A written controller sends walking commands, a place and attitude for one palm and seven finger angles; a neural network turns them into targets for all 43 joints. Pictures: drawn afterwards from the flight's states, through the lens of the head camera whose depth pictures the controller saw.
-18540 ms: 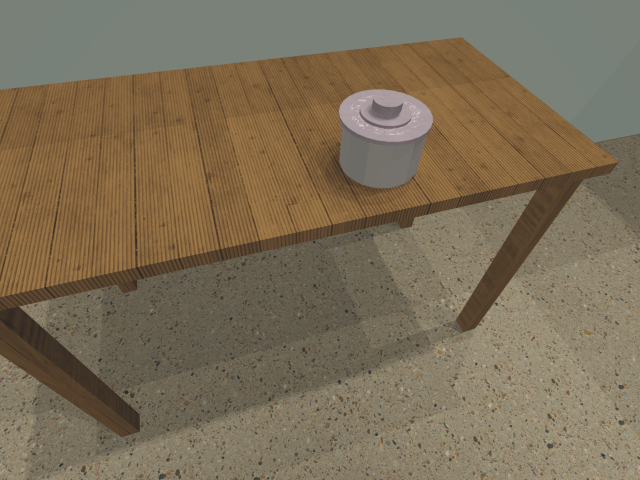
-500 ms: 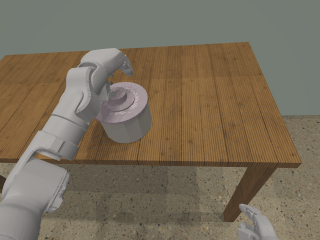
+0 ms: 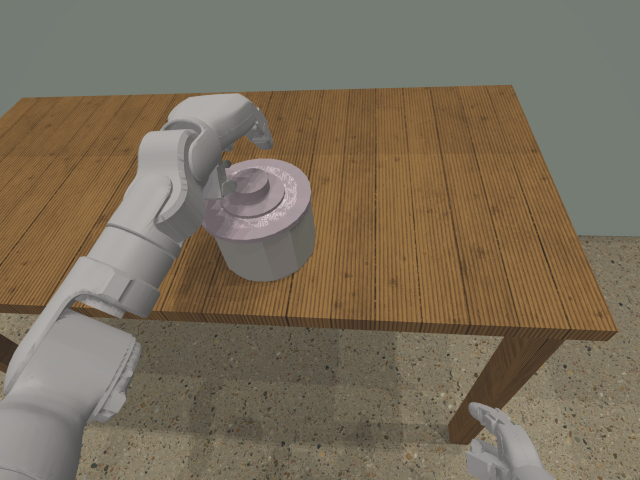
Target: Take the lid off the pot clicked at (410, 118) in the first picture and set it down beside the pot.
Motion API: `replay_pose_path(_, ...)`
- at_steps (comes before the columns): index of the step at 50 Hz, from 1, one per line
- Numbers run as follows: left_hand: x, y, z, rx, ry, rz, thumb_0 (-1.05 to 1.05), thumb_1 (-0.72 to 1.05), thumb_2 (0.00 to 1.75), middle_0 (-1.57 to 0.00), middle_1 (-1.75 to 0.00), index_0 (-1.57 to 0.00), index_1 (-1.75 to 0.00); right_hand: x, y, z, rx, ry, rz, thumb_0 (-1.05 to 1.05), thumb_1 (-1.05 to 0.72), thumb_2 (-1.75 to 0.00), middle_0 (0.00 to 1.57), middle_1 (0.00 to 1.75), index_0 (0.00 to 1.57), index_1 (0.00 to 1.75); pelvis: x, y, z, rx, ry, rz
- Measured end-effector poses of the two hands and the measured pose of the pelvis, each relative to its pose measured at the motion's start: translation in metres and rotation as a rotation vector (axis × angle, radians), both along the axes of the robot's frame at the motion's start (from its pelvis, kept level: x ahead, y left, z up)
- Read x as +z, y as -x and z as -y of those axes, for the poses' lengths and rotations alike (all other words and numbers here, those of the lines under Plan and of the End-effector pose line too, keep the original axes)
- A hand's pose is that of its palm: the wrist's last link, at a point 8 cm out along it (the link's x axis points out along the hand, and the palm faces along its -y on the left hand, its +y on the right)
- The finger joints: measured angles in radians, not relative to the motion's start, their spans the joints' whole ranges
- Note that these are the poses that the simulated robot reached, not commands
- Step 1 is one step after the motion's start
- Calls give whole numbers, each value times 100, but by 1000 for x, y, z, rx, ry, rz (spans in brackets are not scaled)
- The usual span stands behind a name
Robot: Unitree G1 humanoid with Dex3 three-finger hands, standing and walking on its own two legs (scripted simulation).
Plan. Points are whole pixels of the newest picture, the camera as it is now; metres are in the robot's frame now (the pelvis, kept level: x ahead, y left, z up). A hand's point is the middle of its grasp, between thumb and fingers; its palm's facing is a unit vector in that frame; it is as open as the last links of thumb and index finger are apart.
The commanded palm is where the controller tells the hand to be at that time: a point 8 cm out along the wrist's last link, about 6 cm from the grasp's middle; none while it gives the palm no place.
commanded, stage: move the open hand above the knob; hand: left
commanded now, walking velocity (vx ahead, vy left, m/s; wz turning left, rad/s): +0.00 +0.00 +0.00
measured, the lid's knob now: (250, 184) +0.47 +0.12 +0.12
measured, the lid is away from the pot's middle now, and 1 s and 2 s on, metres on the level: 0.00 0.00 0.00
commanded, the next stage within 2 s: lower the open fingers around the knob in 0.10 s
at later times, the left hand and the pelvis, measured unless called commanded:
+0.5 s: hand (238, 175) +0.44 +0.12 +0.16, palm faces -0.27 -0.07 -0.96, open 9.9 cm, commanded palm +0.41 +0.13 +0.23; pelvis +0.00 -0.01 +0.00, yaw +0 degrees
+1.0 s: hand (237, 192) +0.43 +0.12 +0.14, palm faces -0.27 -0.07 -0.96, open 10.0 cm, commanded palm +0.41 +0.13 +0.21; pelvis +0.00 -0.01 +0.00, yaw +0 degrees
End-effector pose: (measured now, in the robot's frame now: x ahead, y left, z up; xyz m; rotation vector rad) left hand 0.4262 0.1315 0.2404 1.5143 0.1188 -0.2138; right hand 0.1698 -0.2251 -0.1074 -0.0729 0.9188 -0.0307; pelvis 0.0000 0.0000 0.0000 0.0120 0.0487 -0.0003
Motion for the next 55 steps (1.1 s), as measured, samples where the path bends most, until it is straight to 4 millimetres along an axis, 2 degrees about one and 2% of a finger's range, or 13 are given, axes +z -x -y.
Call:
replay_pose_path(12, -2, -3, 12, -17, 4, 5, 0, -30, 152, -87, -8, -87, -8, -6, 7, 3, -7, -2, -30, 1, -90, -90, 20, 29, 20, 30, 0, -1, 0, -1, -1, -3)
replay_pose_path(23, -18, -7, 8, 17, 23, -56, 0, -30, 152, -87, -8, -87, -8, -2, 7, 14, -29, 14, -17, 1, -90, -90, 20, 29, 20, 30, 0, -4, 5, -6, -2, -4)
replay_pose_path(31, -27, -3, 4, 14, 31, -75, 0, -30, 152, -87, -8, -87, -8, 0, 4, 21, -31, 28, -11, 1, -91, -90, 20, 29, 20, 30, 0, -5, 7, -3, 0, -1)
replay_pose_path(42, -38, 4, 3, 6, 35, -67, 0, -30, 152, -87, -8, -85, -7, 3, -1, 14, -16, 19, -3, 1, -91, -90, 20, 29, 20, 30, 0, -3, 7, 0, 2, 1)
replay_pose_path(55, -39, 3, 3, 15, 28, -59, 0, -30, 152, -87, -8, -86, -8, -2, 9, 10, -30, 8, -24, 1, -90, -90, 20, 29, 20, 30, -1, -1, 5, -3, 2, -2)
